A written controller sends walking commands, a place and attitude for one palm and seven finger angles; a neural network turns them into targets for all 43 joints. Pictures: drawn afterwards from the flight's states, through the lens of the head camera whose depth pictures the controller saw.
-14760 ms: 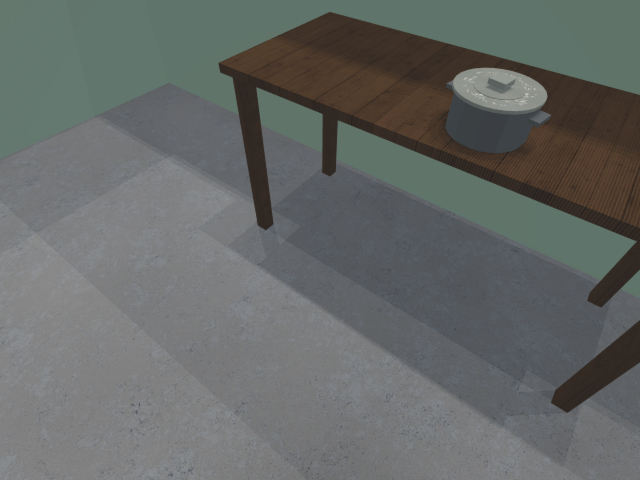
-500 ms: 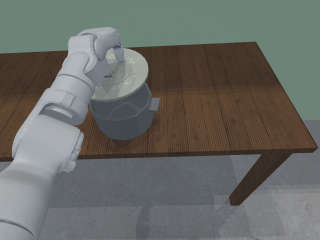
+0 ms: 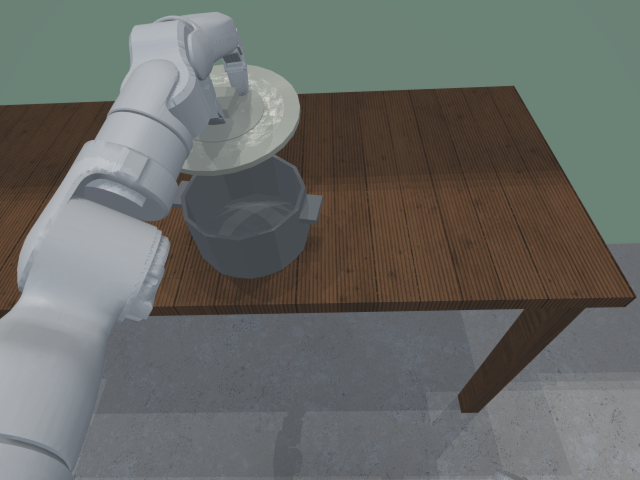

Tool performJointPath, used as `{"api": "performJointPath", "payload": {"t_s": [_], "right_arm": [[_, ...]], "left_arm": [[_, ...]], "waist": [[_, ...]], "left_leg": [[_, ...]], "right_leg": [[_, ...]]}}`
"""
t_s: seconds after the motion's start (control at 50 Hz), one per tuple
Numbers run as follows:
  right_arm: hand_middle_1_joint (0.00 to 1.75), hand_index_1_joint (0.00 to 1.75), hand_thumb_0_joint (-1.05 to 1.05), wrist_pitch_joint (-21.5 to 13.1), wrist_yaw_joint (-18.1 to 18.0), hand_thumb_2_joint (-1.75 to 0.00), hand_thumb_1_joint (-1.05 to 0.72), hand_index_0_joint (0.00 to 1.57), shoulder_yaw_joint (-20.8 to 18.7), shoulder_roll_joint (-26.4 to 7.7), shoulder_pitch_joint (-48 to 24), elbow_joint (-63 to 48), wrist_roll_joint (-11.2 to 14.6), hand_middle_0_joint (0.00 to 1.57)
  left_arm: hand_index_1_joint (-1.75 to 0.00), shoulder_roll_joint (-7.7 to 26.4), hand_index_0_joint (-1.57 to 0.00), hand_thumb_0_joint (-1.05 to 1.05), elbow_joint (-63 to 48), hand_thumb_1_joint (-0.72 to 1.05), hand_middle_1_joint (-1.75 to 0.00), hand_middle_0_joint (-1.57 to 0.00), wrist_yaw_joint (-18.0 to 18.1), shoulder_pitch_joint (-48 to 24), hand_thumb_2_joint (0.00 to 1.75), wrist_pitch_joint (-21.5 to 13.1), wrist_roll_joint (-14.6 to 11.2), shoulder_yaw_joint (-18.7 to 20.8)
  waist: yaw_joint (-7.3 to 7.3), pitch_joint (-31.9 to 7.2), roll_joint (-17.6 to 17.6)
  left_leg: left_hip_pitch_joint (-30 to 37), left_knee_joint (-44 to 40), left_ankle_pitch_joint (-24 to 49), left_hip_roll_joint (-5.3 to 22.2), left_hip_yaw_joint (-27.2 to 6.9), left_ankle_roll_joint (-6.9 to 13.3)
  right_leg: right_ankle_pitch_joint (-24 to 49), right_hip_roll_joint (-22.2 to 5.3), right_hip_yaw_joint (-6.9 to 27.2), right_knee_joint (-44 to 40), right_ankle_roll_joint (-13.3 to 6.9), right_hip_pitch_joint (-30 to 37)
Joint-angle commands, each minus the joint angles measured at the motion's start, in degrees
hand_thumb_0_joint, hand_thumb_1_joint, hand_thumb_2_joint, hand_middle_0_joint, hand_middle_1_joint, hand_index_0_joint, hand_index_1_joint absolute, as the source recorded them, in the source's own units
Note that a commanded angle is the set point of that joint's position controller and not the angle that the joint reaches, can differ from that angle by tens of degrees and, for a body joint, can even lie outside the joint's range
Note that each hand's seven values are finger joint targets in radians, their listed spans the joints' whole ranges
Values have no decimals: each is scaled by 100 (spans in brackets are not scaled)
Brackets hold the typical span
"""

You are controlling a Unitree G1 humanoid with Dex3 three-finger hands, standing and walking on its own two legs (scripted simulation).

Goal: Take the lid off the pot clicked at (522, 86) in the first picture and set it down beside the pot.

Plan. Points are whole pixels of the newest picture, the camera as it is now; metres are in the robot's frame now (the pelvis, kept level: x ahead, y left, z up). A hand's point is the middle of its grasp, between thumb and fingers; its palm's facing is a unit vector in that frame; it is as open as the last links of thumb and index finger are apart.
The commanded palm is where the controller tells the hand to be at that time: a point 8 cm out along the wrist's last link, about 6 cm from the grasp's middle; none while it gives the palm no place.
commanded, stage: lift the lid straight up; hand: left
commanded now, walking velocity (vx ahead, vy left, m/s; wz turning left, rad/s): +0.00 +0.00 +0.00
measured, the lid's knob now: (217, 101) +0.52 +0.10 +0.21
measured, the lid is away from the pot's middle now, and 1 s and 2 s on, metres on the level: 0.01 0.07 0.19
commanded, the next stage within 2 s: move the lid sideways beside the pot in 0.32 s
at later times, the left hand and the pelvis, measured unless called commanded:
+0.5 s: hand (199, 81) +0.49 +0.10 +0.25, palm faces -0.24 -0.03 -0.97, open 7.9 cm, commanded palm +0.49 +0.11 +0.31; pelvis +0.00 +0.00 +0.00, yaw +0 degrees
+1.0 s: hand (144, 86) +0.49 +0.16 +0.25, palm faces -0.24 -0.06 -0.97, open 7.9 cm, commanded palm +0.48 +0.17 +0.31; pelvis +0.00 +0.00 +0.00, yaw +0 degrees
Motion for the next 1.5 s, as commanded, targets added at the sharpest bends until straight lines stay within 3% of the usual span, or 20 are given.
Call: {"api": "performJointPath", "payload": {"t_s": [0.0,0.2,0.32,0.36,0.42,0.44,0.52,0.56,0.58,0.66,0.72,0.84,0.96,1.02,1.06,1.1,1.18,1.3,1.36,1.48], "right_arm": [[30,30,0,-255,-73,-90,-90,20,-243,-708,-72,-650,-9,20],[30,30,0,-175,-62,-90,-90,20,-235,-774,-62,-611,-22,20],[30,30,0,-186,-47,-90,-90,20,-275,-769,-62,-674,-22,20],[30,30,0,-213,-59,-90,-90,20,-243,-762,-69,-660,-41,20],[30,30,0,-258,-39,-90,-90,20,-290,-698,-21,-744,-30,20],[30,30,0,-220,-45,-90,-90,20,-279,-742,7,-671,-71,20],[30,30,0,-123,-71,-90,-90,20,-237,-799,-97,-711,-20,20],[30,30,0,-88,-98,-90,-90,20,-203,-783,-112,-704,-34,20],[30,30,0,-88,-106,-90,-90,20,-203,-751,-143,-722,-13,20],[30,30,0,-115,-92,-90,-90,20,-271,-744,-121,-795,-35,20],[30,30,0,-30,-93,-90,-90,20,-293,-797,-43,-749,26,20],[30,30,0,1,-56,-90,-90,20,-310,-780,-67,-741,0,20],[30,30,0,155,-84,-90,-90,20,-254,-865,-129,-713,65,20],[30,30,0,84,-78,-90,-90,20,-305,-807,-169,-858,50,20],[30,30,0,149,-108,-90,-90,20,-281,-850,-53,-730,44,20],[30,30,0,175,-113,-90,-90,20,-274,-868,-68,-694,98,20],[30,30,0,127,-100,-90,-90,20,-309,-833,-41,-729,52,20],[30,30,0,217,-126,-90,-90,20,-274,-928,-7,-609,125,20],[30,30,0,150,-141,-90,-90,20,-309,-913,51,-664,47,20],[30,30,0,216,-152,-90,-90,20,-287,-958,128,-617,106,20]], "left_arm": [[-107,1257,-82,0,-1299,62,-110,-90,249,-3946,97,7,230,228],[-107,1417,-82,0,-647,62,-110,-90,147,-3520,97,157,262,379],[-107,1120,-82,0,-1235,62,-110,-90,135,-3764,97,33,119,172],[-107,1738,-82,0,-1322,62,-110,-90,156,-4060,97,-6,234,578],[-107,1104,-82,0,-1710,62,-110,-90,224,-3734,97,-193,163,140],[-107,1696,-82,0,-1456,62,-110,-90,288,-3595,97,-214,309,639],[-107,1668,-82,0,-1173,62,-110,-90,329,-3421,97,-146,220,545],[-107,2133,-82,0,-1054,62,-110,-90,347,-3535,97,-114,385,819],[-107,1818,-82,0,-1086,62,-110,-90,313,-3698,97,-96,406,503],[-107,2000,-82,0,-1652,62,-110,-90,243,-3817,97,-273,348,679],[-107,1638,-82,0,-1203,62,-110,-90,120,-3297,97,-255,247,369],[-107,2121,-82,0,-1785,62,-110,-90,101,-3491,97,-424,302,706],[-107,2396,-82,0,-1198,62,-110,-90,43,-3293,97,-345,363,746],[-107,2117,-82,0,-2060,62,-110,-90,43,-3658,97,-531,303,478],[-107,2591,-82,0,-1232,62,-110,-90,5,-3196,97,-497,390,880],[-107,2405,-82,0,-1189,62,-110,-90,-45,-3291,97,-473,309,657],[-107,2458,-82,0,-1886,62,-110,-90,-13,-3644,97,-659,363,676],[-107,2513,-82,0,-1090,62,-110,-90,-84,-3259,97,-612,294,623],[-107,2927,-82,0,-1792,62,-110,-90,4,-3702,97,-803,406,894],[-107,3121,-82,0,-1114,62,-110,-90,-83,-3133,97,-822,362,989]], "waist": [[-83,-2600,-545],[-56,-2216,-938],[-90,-2490,-426],[-26,-2766,-563],[-61,-2703,-421],[22,-2736,-617],[38,-2418,-519],[63,-2519,-691],[-16,-2437,-630],[17,-2976,-417],[-79,-2473,-563],[7,-2741,-322],[-12,-2170,-580],[-42,-2746,29],[-26,-2421,-362],[-69,-2191,-416],[-61,-2735,64],[-101,-2044,-449],[-49,-2762,0],[-38,-2216,-242]], "left_leg": [[1802,103,1819,-141,-154,236],[1402,56,1559,-145,-65,254],[1872,119,2015,-106,-160,243],[1821,108,1968,-136,-172,242],[2152,211,2617,-32,-215,233],[2007,180,2395,-27,-197,217],[1641,58,1962,-71,-107,221],[1497,43,1825,-79,-85,233],[1496,31,1728,-87,-44,230],[2010,175,2286,-55,-129,257],[1814,166,2200,-51,-103,261],[2110,259,2589,-33,-177,249],[1443,106,1628,-86,-64,243],[2135,260,2383,-53,-176,246],[1745,227,1943,-75,-143,255],[1565,120,1532,-65,-87,243],[2186,267,2361,-28,-228,231],[1501,101,1444,-41,-122,237],[2020,256,2037,-26,-198,256],[1571,182,1814,-16,-110,250]], "right_leg": [[2378,356,-172,-161,-308,311],[2333,344,-185,-240,-281,365],[2320,344,-207,-241,-321,171],[2478,352,-155,-166,-305,475],[2434,362,-207,-225,-314,146],[2382,380,-187,-194,-304,304],[2264,322,-195,-232,-342,325],[2305,332,-155,-207,-322,518],[2249,334,-163,-229,-311,412],[2444,343,-147,-185,-302,462],[2323,340,-191,-292,-302,228],[2396,388,-180,-227,-297,265],[2100,384,-224,-312,-320,351],[2259,387,-212,-279,-343,236],[2075,430,-239,-304,-327,267],[1882,411,-273,-361,-312,204],[2031,443,-260,-299,-325,104],[1696,439,-324,-402,-318,84],[1953,447,-262,-346,-333,244],[1958,442,-305,-386,-314,231]]}}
